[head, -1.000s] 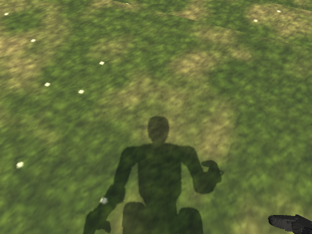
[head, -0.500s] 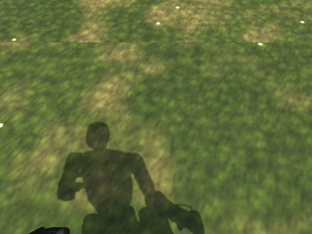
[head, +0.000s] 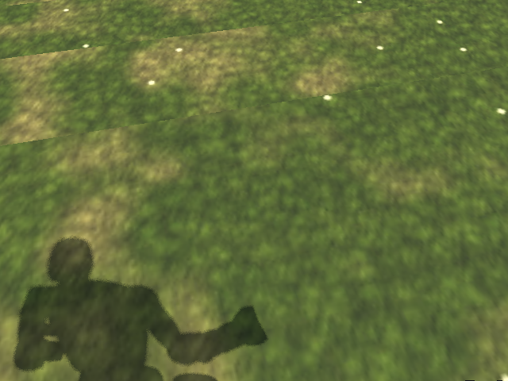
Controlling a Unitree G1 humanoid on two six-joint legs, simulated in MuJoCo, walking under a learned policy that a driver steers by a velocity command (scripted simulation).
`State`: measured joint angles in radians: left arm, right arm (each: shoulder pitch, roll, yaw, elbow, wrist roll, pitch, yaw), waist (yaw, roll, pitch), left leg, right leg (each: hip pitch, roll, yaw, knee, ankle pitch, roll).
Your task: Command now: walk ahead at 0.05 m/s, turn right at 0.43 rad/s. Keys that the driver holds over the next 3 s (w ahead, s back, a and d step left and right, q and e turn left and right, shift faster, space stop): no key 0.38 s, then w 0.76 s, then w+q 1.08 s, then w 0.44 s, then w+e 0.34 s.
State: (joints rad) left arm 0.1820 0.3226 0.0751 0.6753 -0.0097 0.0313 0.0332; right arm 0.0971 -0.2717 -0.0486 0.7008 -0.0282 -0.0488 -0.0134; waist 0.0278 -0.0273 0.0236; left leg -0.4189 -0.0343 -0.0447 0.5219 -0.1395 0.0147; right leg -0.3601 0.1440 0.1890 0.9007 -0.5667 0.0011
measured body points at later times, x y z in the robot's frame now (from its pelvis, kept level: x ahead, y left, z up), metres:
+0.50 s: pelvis +0.04 -0.02 +0.01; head +0.03 -0.03 +0.46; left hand +0.17 +0.22 -0.10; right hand +0.13 -0.30 -0.12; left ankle +0.07 +0.11 -0.72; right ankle +0.00 -0.14 -0.73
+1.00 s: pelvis +0.22 +0.01 +0.02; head +0.24 +0.02 +0.46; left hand +0.44 +0.24 -0.08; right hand +0.18 -0.26 -0.11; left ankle +0.11 +0.10 -0.73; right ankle +0.38 -0.16 -0.68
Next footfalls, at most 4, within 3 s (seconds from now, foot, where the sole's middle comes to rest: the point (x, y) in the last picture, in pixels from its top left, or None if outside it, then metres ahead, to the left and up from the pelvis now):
0.28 right None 0.04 -0.14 -0.77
0.66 left None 0.15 0.10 -0.77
1.16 right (321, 368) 0.50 -0.14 -0.77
1.70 left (224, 269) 0.77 0.13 -0.77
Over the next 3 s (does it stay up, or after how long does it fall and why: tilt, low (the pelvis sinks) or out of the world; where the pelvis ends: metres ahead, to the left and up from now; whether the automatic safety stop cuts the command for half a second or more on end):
stays up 1.22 0.32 0.01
